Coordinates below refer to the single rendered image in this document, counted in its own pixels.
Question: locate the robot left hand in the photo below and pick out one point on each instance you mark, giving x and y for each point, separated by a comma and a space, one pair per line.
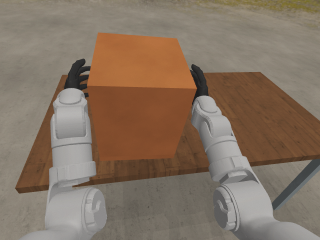
74, 79

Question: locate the carton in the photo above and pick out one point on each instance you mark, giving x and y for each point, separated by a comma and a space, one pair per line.
140, 90

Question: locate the robot right upper arm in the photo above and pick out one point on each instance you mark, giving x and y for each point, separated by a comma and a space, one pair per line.
244, 209

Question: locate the table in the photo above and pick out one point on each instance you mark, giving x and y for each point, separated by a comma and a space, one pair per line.
270, 127

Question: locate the robot left forearm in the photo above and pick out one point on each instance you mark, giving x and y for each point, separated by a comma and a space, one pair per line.
71, 140

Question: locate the robot left upper arm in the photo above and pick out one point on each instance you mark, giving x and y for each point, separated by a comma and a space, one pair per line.
73, 215

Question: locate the robot right hand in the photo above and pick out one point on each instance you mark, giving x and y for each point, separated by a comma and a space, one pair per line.
200, 82

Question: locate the robot right forearm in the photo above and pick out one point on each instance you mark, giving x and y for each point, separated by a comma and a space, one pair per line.
227, 165

